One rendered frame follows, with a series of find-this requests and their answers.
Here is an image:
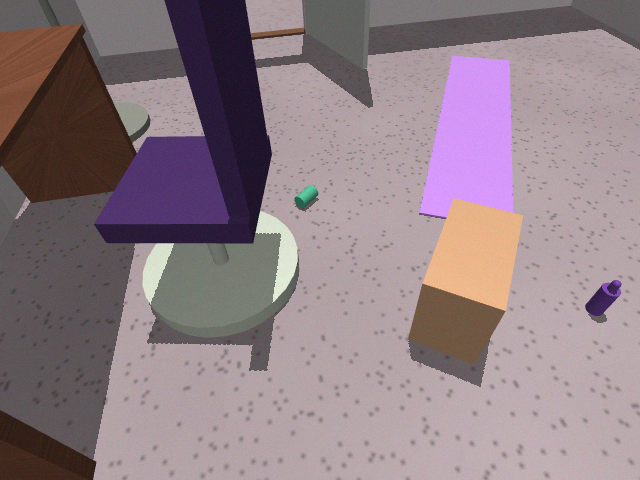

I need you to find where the coat stand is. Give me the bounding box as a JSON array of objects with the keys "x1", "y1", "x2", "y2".
[{"x1": 38, "y1": 0, "x2": 150, "y2": 142}]

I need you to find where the desk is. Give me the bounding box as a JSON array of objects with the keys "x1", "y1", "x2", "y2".
[{"x1": 0, "y1": 24, "x2": 137, "y2": 480}]

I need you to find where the office chair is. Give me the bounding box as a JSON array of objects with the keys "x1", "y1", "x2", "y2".
[{"x1": 94, "y1": 0, "x2": 299, "y2": 338}]

